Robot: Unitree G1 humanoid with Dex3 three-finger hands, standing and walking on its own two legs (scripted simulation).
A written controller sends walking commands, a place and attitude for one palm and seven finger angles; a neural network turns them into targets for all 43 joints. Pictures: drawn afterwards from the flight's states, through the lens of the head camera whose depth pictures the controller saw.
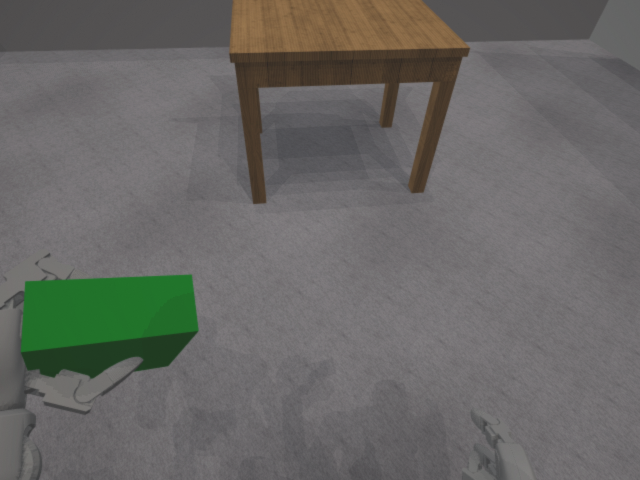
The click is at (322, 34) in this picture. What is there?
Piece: table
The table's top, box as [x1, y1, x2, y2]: [229, 0, 469, 62]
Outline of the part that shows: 229,49 230,62 467,56 469,47 421,0 233,0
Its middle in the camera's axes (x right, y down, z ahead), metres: +0.07 -0.92 +1.64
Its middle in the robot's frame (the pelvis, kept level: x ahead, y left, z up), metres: +1.84 +0.03 -0.08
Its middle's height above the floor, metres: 0.69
